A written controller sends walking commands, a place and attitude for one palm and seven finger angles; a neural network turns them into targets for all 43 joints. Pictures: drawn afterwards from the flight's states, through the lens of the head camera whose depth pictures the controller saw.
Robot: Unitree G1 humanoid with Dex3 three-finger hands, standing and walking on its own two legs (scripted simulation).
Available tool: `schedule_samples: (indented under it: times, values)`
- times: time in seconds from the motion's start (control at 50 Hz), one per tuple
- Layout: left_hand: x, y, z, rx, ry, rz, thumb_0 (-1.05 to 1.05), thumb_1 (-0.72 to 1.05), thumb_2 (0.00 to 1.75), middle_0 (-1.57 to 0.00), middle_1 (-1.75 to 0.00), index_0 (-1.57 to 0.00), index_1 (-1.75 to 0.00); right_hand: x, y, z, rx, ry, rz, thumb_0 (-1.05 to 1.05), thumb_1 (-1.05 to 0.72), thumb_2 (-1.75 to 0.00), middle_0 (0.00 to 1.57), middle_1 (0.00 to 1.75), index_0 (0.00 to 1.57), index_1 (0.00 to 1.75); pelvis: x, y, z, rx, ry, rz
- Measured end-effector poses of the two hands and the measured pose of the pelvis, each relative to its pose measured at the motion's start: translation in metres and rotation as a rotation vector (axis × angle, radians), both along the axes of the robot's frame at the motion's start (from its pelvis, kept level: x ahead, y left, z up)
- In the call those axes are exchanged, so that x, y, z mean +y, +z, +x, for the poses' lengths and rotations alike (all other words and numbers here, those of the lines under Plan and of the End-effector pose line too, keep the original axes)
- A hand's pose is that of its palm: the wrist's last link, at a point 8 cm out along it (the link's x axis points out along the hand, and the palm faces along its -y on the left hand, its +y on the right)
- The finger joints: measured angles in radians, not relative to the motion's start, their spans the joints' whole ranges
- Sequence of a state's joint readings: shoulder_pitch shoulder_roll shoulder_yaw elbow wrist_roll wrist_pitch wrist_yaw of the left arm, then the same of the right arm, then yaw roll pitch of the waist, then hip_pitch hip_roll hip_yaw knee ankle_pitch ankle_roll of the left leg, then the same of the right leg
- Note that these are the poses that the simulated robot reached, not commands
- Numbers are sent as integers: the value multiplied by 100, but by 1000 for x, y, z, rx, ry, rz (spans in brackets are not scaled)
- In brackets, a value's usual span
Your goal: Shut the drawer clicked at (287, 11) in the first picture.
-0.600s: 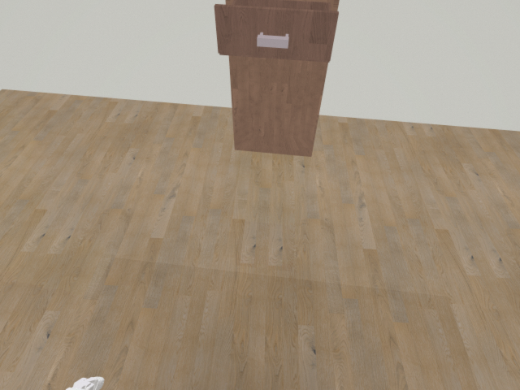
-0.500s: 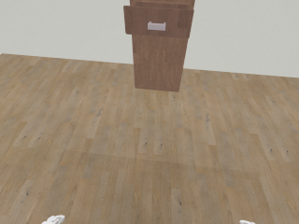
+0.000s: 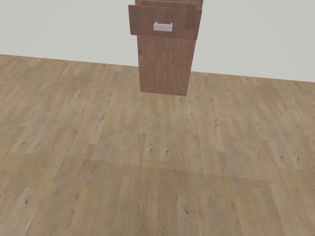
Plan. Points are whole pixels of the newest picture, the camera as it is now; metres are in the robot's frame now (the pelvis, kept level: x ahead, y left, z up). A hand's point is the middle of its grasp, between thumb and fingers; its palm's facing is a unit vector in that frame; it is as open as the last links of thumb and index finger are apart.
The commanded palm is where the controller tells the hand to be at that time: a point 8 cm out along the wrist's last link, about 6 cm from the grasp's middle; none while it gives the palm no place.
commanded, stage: stand and wait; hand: left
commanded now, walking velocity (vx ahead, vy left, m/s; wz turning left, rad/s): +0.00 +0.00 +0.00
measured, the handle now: (163, 25) +1.19 +0.04 +0.02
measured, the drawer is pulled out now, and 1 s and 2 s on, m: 0.30 0.30 0.30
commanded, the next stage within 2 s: look at it before walking up in 0.22 s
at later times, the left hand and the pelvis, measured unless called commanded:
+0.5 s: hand out of the picture +0.06 +0.25 -0.15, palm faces -0.02 -0.94 -0.33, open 7.4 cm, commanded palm none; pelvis -0.01 +0.00 +0.00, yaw +0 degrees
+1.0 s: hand out of the picture +0.06 +0.25 -0.16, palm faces -0.02 -0.94 -0.33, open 7.4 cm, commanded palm none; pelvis -0.01 +0.00 +0.00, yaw +0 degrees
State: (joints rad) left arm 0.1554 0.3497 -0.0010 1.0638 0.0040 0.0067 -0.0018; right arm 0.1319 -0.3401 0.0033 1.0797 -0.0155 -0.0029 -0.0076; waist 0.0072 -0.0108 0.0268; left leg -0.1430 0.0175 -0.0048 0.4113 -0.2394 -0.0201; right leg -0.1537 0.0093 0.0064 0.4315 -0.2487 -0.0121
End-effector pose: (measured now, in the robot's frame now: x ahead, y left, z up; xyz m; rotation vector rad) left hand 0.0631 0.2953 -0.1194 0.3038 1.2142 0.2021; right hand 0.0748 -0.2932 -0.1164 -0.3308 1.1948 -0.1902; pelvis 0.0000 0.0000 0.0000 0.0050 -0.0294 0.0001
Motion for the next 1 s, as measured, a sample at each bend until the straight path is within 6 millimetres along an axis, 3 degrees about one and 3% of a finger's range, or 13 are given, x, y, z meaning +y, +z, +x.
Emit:
schedule_samples:
  times: [0.62,1.0]
  values:
    - [-3,0,-14,15,-8,-12,1,90,90,-20,-30,-20,-30,5,-1,-24,31,-12,16,1,-90,-90,21,30,20,30,1,2,-13,1,-3,-2]
    - [-1,1,-7,11,-4,-6,1,90,90,-20,-30,-20,-30,6,0,-8,11,-4,14,1,-90,-90,21,30,20,30,2,3,-6,3,-6,-1]
